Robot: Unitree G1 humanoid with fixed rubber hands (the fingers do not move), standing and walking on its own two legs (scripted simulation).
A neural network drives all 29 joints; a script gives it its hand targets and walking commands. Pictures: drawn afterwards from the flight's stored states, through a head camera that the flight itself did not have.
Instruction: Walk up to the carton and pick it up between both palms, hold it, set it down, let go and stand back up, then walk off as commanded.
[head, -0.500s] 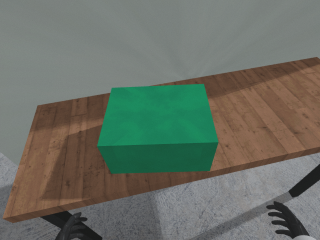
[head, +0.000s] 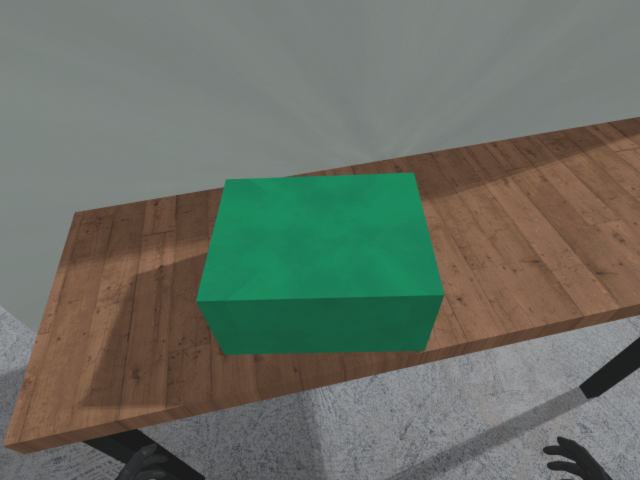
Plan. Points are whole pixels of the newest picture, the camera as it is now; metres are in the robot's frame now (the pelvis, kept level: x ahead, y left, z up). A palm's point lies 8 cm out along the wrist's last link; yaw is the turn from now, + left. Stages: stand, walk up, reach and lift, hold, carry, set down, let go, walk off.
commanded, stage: walk up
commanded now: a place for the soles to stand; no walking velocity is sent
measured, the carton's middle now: (321, 261) +0.41 +0.04 +0.01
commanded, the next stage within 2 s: none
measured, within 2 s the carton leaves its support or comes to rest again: neither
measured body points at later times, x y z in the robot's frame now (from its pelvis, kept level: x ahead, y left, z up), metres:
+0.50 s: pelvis +0.02 +0.01 +0.00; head +0.02 +0.01 +0.45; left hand +0.14 +0.31 -0.10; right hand +0.14 -0.29 -0.09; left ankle +0.00 +0.12 -0.74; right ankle +0.00 -0.13 -0.74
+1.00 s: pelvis +0.02 +0.02 +0.00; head +0.02 +0.02 +0.45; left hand +0.12 +0.32 -0.10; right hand +0.15 -0.28 -0.09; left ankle +0.01 +0.12 -0.74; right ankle +0.01 -0.13 -0.74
